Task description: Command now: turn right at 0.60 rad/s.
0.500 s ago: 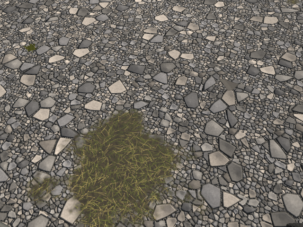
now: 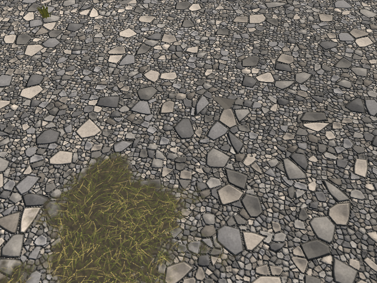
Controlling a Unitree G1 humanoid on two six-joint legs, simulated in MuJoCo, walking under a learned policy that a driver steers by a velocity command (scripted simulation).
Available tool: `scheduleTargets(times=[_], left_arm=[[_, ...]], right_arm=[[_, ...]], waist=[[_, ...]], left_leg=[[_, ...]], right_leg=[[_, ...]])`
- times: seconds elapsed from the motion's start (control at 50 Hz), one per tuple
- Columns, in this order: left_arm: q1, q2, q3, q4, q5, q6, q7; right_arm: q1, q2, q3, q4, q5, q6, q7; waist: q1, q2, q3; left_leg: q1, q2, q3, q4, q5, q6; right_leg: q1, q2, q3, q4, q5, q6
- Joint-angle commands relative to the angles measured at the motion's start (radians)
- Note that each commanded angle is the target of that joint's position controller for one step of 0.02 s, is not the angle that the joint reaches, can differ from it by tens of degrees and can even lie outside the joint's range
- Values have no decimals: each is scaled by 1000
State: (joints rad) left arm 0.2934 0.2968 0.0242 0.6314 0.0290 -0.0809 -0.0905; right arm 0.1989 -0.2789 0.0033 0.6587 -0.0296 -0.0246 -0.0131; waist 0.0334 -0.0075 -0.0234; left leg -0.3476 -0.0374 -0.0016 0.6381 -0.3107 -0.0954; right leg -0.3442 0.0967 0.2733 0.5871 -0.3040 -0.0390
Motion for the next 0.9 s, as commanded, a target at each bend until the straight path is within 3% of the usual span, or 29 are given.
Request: scheduleTargets(times=[0.02, 0.04, 0.06, 0.08, 0.12, 0.14, 0.16, 0.2, 0.26, 0.34, 0.4, 0.44, 0.5, 0.58, 0.6, 0.62, 0.64, 0.66, 0.68, 0.7, 0.72, 0.76, 0.78, 0.8, 0.82, 0.84, 0.86, 0.88, 0.9], left_arm=[[-19, 138, 33, -33, -7, 9, -9], [56, 64, 15, -39, -5, 15, 5], [53, 74, 23, -74, 28, 13, 26], [0, 136, 44, -70, 46, 15, 51], [12, 157, 54, -26, 47, 26, 94], [21, 130, 44, -21, 51, 26, 93], [5, 118, 36, -30, 56, 22, 77], [-15, 108, 33, -33, 26, 21, 51], [-33, 107, 33, -41, 13, 25, 44], [-26, 82, 16, -55, 38, 42, 49], [-27, 82, 15, -48, 61, 60, 39], [-44, 83, 20, -50, 59, 60, 32], [-64, 63, 25, -35, 48, 44, 21], [48, 75, 57, 46, 27, -17, 4], [114, 102, 78, 70, 36, -38, 11], [240, 162, 105, 99, 64, -55, 30], [231, 256, 113, 51, 30, -75, 56], [241, 172, 99, 66, 29, -79, 60], [189, 118, 83, 73, 21, -76, 52], [193, 71, 64, 68, 18, -63, 44], [207, 46, 43, 83, 21, -57, 40], [149, 46, 33, 57, 30, -41, 50], [135, 48, 29, 49, 61, -33, 69], [138, 55, 27, 49, 72, -31, 76], [156, 54, 19, 50, 70, -39, 84], [193, 19, 3, 97, 72, -45, 92], [240, 26, 0, 120, 68, -45, 94], [236, 45, 4, 122, 62, -45, 95], [258, 47, -6, 137, 71, -36, 86]], right_arm=[[27, -112, -40, -89, 23, -34, 6], [62, -225, -77, -103, 21, -55, -3], [75, -276, -99, -114, -13, -70, 1], [98, -215, -90, -94, -22, -74, 0], [-73, -89, -54, -130, 6, -75, 20], [-126, -70, -49, -151, 8, -73, 19], [-146, -81, -53, -168, 8, -74, 7], [-121, -109, -61, -162, -9, -73, -14], [-33, -132, -75, -125, -8, -61, -15], [-6, -168, -106, -105, -10, -67, -7], [26, -157, -114, -83, -12, -80, 1], [12, -152, -114, -75, -8, -91, -5], [-8, -155, -113, -58, -13, -92, -18], [-71, -167, -96, -18, -29, -44, -14], [-60, -126, -78, 2, -50, -37, -3], [-82, -60, -57, 4, -66, -46, 6], [-120, 0, -34, -75, -60, -71, 30], [-145, -27, -37, -53, -39, -89, 50], [-147, -59, -44, -30, -21, -96, 45], [-115, -107, -60, -4, -24, -98, 39], [-102, -90, -55, 2, -40, -99, 35], [-103, -53, -41, 12, -32, -97, 54], [-75, -11, -20, 24, -45, -96, 74], [-71, -2, -13, 31, -39, -91, 91], [-92, -9, -13, 19, -50, -88, 99], [-115, -11, -10, 19, -44, -90, 98], [-126, -11, -8, 18, -34, -88, 96], [-139, -20, -9, 22, -17, -90, 87], [-164, 6, -2, 9, -25, -80, 86]], waist=[[-56, -60, -77], [-23, 128, -162], [-33, 215, -132], [-66, 55, -115], [9, 57, -38], [19, 88, -34], [11, 81, -44], [-26, 63, -45], [-68, 86, -38], [-80, 95, -20], [-108, 121, 37], [-104, 141, 60], [-99, 136, 45], [-10, 74, 37], [25, 20, 5], [93, -107, -13], [76, -236, -39], [108, -142, 50], [82, -136, 110], [68, -103, 96], [42, -89, 90], [7, -70, 109], [4, -49, 102], [5, -43, 108], [20, -48, 104], [24, -28, 138], [42, -37, 129], [59, -4, 99], [62, -43, 106]], left_leg=[[201, 54, -29, -243, 343, 139], [411, 274, -230, -237, 827, 378], [460, 477, -425, -322, 904, 599], [425, 524, -420, -350, 817, 569], [254, 379, -211, -355, 691, 403], [203, 330, -123, -349, 742, 379], [194, 304, -69, -356, 755, 372], [250, 280, -9, -371, 706, 368], [373, 314, 27, -365, 693, 384], [387, 371, 51, -375, 632, 397], [320, 404, 14, -486, 95, 381], [333, 427, -25, -524, -116, 362], [390, 439, -6, -534, -151, 337], [265, 379, 115, -401, -165, 300], [151, 326, 156, -257, -154, 278], [-4, 215, 225, 48, -141, 218], [-307, 70, 117, 236, -213, 162], [-452, 84, -44, 308, -232, 162], [-508, 102, -40, 409, -178, 158], [-496, 118, -26, 464, -151, 151], [-463, 131, -27, 476, -111, 151], [-396, 132, -13, 422, 31, 144], [-371, 133, -36, 432, 145, 152], [-391, 134, -39, 401, 233, 149], [-424, 121, -31, 347, 318, 145], [-525, 153, -112, 229, 435, 129], [-573, 148, -109, 171, 528, 114], [-482, 127, -72, 17, 701, 108], [-367, 114, -25, 0, 799, 120]], right_leg=[[7, -196, 269, -43, 358, -188], [-128, -64, 110, 135, -2, -43], [-336, 32, -64, 374, -387, 71], [-368, -36, -111, 580, -398, 109], [-325, -87, -146, 777, -248, 159], [-291, -84, -166, 821, -179, 172], [-272, -86, -198, 851, -136, 172], [-285, -97, -201, 822, -68, 168], [-316, -131, -198, 670, -64, 173], [-254, -188, -255, 427, -86, 172], [-168, -197, -302, 269, -113, 110], [-151, -183, -308, 175, -129, 49], [-106, -170, -305, 56, -109, -15], [178, -102, -356, -195, 91, -84], [342, -102, -319, -189, 103, -97], [471, -187, -184, -217, 161, -121], [575, -387, 282, -312, 161, -282], [581, -410, 279, -379, 8, -303], [549, -380, 183, -368, -38, -267], [522, -364, 118, -356, 19, -252], [458, -359, 54, -336, 114, -240], [323, -338, -35, -362, 245, -220], [284, -319, -71, -353, 226, -206], [268, -322, -93, -361, 248, -216], [285, -295, -118, -366, 221, -218], [362, -315, -99, -354, 196, -203], [421, -313, -119, -329, 228, -201], [363, -240, -201, -307, 182, -176], [259, -218, -237, -301, 185, -170]])
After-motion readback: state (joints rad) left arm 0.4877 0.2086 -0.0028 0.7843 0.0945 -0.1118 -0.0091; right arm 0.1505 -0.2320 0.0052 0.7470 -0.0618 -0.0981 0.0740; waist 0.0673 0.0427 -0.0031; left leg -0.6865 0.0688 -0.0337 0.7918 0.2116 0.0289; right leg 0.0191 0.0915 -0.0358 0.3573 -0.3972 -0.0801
